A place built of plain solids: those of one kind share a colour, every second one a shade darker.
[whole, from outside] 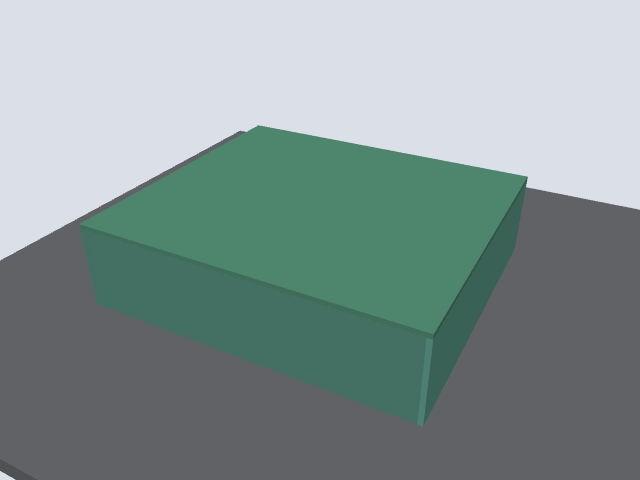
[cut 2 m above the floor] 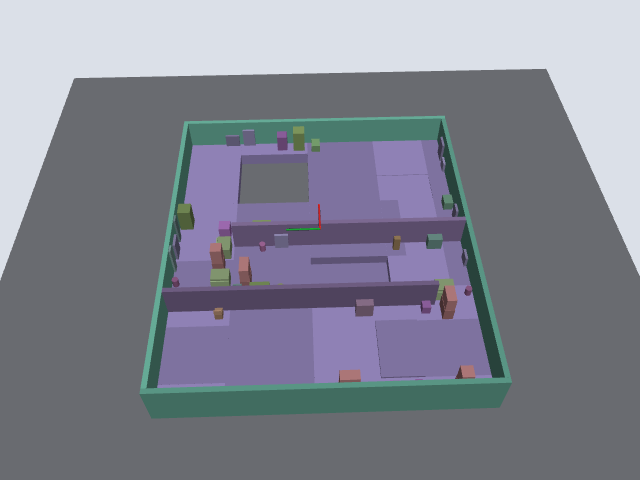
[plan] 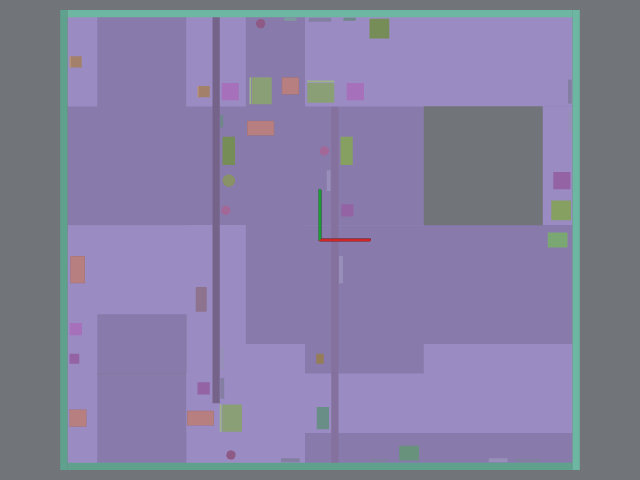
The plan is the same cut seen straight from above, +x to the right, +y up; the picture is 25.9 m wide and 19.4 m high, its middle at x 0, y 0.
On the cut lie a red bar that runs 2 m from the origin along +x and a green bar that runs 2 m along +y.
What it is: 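A museum's exhibition hall between two shows, on a module of 1.2 m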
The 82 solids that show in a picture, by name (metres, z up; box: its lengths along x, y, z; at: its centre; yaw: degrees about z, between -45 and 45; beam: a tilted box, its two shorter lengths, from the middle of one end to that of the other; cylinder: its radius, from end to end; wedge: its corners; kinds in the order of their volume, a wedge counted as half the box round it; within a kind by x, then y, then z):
{
 "floor_1": {"box": [1.2, 18.0, 0.92], "at": [-9.6, 0.0, 0.41]},
 "floor_2": {"box": [1.2, 4.8, 0.92], "at": [-9.6, 3.0, 0.41]},
 "floor_3": {"box": [3.6, 3.6, 0.92], "at": [-7.2, -7.2, 0.41]},
 "floor_4": {"box": [3.6, 2.4, 1.04], "at": [-7.2, -4.2, 0.47]},
 "floor_5": {"box": [3.6, 3.6, 0.92], "at": [-7.2, -1.2, 0.41]},
 "floor_6": {"box": [3.62, 4.82, 0.92], "at": [-7.2, 3.0, 0.41]},
 "floor_7": {"box": [3.6, 3.6, 0.92], "at": [-7.2, 7.2, 0.41]},
 "floor_8": {"box": [7.2, 3.6, 0.92], "at": [-6.6, -1.2, 0.41]},
 "floor_9": {"box": [2.4, 18.0, 0.92], "at": [-4.2, 0.0, 0.41]},
 "floor_10": {"box": [14.4, 2.4, 0.92], "at": [-3.0, -6.6, 0.41]},
 "floor_11": {"box": [2.4, 4.8, 0.92], "at": [-1.8, -6.6, 0.41]},
 "floor_12": {"box": [2.42, 4.82, 0.26], "at": [-1.8, -1.8, 0.08]},
 "floor_13": {"box": [2.4, 8.4, 0.92], "at": [-1.8, 4.8, 0.41]},
 "floor_14": {"box": [9.6, 1.2, 0.92], "at": [-0.6, -4.8, 0.41]},
 "floor_15": {"box": [9.6, 4.8, 0.92], "at": [-0.6, 3.0, 0.41]},
 "floor_16": {"box": [20.4, 1.2, 0.92], "at": [0.0, -8.4, 0.41]},
 "floor_17": {"box": [20.4, 3.6, 0.92], "at": [0.0, 7.2, 0.41]},
 "floor_18": {"box": [10.8, 4.8, 0.92], "at": [4.8, -1.8, 0.41]},
 "floor_19": {"box": [2.42, 3.62, 0.89], "at": [5.4, -6.0, 0.39]},
 "floor_20": {"box": [4.8, 3.6, 0.92], "at": [6.6, 7.2, 0.41]},
 "floor_21": {"box": [3.6, 3.6, 0.92], "at": [8.4, -6.0, 0.41]},
 "floor_22": {"box": [1.2, 18.0, 0.92], "at": [9.6, 0.0, 0.41]},
 "floor_23": {"box": [1.2, 4.8, 0.92], "at": [9.6, 3.0, 0.41]},
 "wall_1": {"box": [0.3, 18.6, 5.29], "at": [-10.35, 0.0, 2.59]},
 "wall_2": {"box": [20.4, 0.3, 5.29], "at": [0.0, -9.15, 2.59]},
 "wall_3": {"box": [20.4, 0.3, 5.29], "at": [0.0, 9.15, 2.59]},
 "wall_4": {"box": [0.3, 18.6, 5.29], "at": [10.35, 0.0, 2.59]},
 "roof_1": {"box": [21.0, 18.6, 0.3], "at": [0.0, 0.0, 5.39]},
 "screen_1": {"box": [0.3, 15.6, 3.6], "at": [-4.2, 1.2, 2.67]},
 "screen_2": {"box": [0.3, 14.4, 3.6], "at": [0.6, -1.8, 2.67]},
 "vitrine_1": {"box": [0.66, 0.66, 1.12], "at": [-9.79, -7.2, 2.32]},
 "vitrine_2": {"box": [0.6, 1.1, 0.92], "at": [-9.79, -1.2, 1.33]},
 "vitrine_3": {"box": [0.56, 1.06, 1.17], "at": [-9.79, -1.2, 2.38]},
 "vitrine_4": {"box": [1.1, 0.6, 0.89], "at": [-4.83, -7.2, 1.32]},
 "vitrine_5": {"box": [1.06, 0.56, 0.94], "at": [-4.83, -7.2, 2.23]},
 "vitrine_6": {"box": [1.1, 0.6, 0.9], "at": [-2.4, 4.52, 1.32]},
 "vitrine_7": {"box": [1.06, 0.56, 0.99], "at": [-2.4, 4.52, 2.26]},
 "vitrine_8": {"box": [0.7, 0.7, 0.89], "at": [-1.2, 6.23, 1.32]},
 "vitrine_9": {"box": [0.66, 0.66, 1.21], "at": [-1.2, 6.23, 2.36]},
 "crate_1": {"box": [0.5, 1.15, 1.5], "at": [-3.69, 3.6, 1.62]},
 "crate_2": {"box": [0.5, 1.15, 1.5], "at": [1.08, 3.6, 1.62]},
 "crate_3": {"box": [0.8, 0.8, 1.6], "at": [2.4, 8.54, 1.67]},
 "crate_4": {"box": [0.8, 0.8, 1.6], "at": [9.75, 1.2, 1.67]},
 "opencrate_1": {"box": [0.07, 1.1, 0.8], "at": [-4.01, -7.2, 1.27]},
 "opencrate_2": {"box": [0.8, 1.1, 0.9], "at": [-3.55, -7.2, 1.32]},
 "opencrate_3": {"box": [0.07, 1.1, 0.8], "at": [-2.81, 6.03, 1.27]},
 "opencrate_4": {"box": [0.8, 1.1, 0.9], "at": [-2.35, 6.03, 1.32]},
 "opencrate_5": {"box": [1.1, 0.8, 0.9], "at": [0.03, 5.95, 1.32]},
 "opencrate_6": {"box": [1.1, 0.07, 0.8], "at": [0.03, 6.42, 1.27]},
 "plinth_1": {"box": [0.4, 0.4, 1.2], "at": [-9.93, -4.8, 1.47]},
 "plinth_2": {"box": [0.5, 0.5, 0.9], "at": [-9.86, -3.6, 1.32]},
 "plinth_3": {"box": [0.5, 0.5, 0.6], "at": [-4.7, -6.0, 1.17]},
 "plinth_4": {"box": [0.7, 0.7, 0.8], "at": [-3.63, 6.0, 1.27]},
 "plinth_5": {"box": [0.5, 0.5, 1.1], "at": [1.11, 1.2, 1.42]},
 "plinth_6": {"box": [0.7, 0.7, 1.0], "at": [1.43, 6.0, 1.37]},
 "plinth_7": {"box": [0.7, 0.7, 1.2], "at": [9.78, 2.4, 1.47]},
 "pictures_1": {"box": [0.16, 0.84, 1.08], "at": [-3.95, -6.0, 1.41]},
 "pictures_2": {"box": [0.16, 0.91, 0.88], "at": [-3.95, -4.8, 1.32]},
 "pictures_3": {"box": [0.76, 0.16, 0.76], "at": [-1.2, -8.9, 1.26]},
 "pictures_4": {"box": [0.91, 0.16, 1.37], "at": [0.0, 8.9, 1.56]},
 "pictures_5": {"box": [0.16, 0.84, 1.17], "at": [0.35, 2.4, 1.46]},
 "pictures_6": {"box": [0.16, 1.1, 1.45], "at": [0.85, -1.2, 1.6]},
 "pictures_7": {"box": [0.73, 0.16, 1.06], "at": [2.4, -8.9, 1.4]},
 "pictures_8": {"box": [0.76, 0.16, 0.71], "at": [7.2, -8.9, 1.23]},
 "pictures_9": {"box": [0.96, 0.16, 1.43], "at": [8.4, -8.9, 1.59]},
 "pictures_10": {"box": [0.16, 0.84, 1.38], "at": [10.1, 4.8, 1.57]},
 "pictures_11": {"box": [0.16, 0.97, 0.91], "at": [10.1, 6.0, 1.33]},
 "raildolly_1": {"box": [0.45, 1.0, 1.09], "at": [-4.8, -2.4, 1.42]},
 "trolley_1": {"box": [0.5, 0.9, 0.88], "at": [0.11, -7.2, 1.31]},
 "ladder_1": {"box": [0.5, 0.12, 2.54], "at": [-1.2, 8.92, 2.14]},
 "ladder_2": {"box": [0.5, 0.12, 2.54], "at": [1.2, 8.92, 2.14]},
 "blankets_1": {"box": [0.8, 0.6, 0.61], "at": [3.6, -8.62, 1.18]},
 "cratesmall_1": {"box": [0.8, 0.6, 0.55], "at": [9.6, 0.0, 1.15]},
 "roll_1": {"cylinder": 0.25, "from": [-3.69, 2.4, 0.87], "to": [-3.69, 2.4, 2.16]},
 "vac_1": {"cylinder": 0.19, "from": [-3.81, 1.2, 0.87], "to": [-3.81, 1.2, 1.46]},
 "vac_2": {"cylinder": 0.19, "from": [-3.6, -8.69, 0.87], "to": [-3.6, -8.69, 1.4]},
 "vac_3": {"cylinder": 0.19, "from": [-2.4, 8.75, 0.87], "to": [-2.4, 8.75, 1.42]},
 "vac_4": {"cylinder": 0.19, "from": [0.18, 3.6, 0.87], "to": [0.18, 3.6, 1.43]},
 "chair_1": {"box": [0.5, 0.46, 0.46], "at": [-9.88, 7.2, 1.1]},
 "chair_2": {"box": [0.06, 0.46, 0.4], "at": [-4.93, 6.0, 1.53]},
 "chair_3": {"box": [0.5, 0.46, 0.46], "at": [-4.71, 6.0, 1.1]},
 "pedestal_1": {"box": [0.3, 0.4, 1.03], "at": [0.0, -4.8, 1.39]}
}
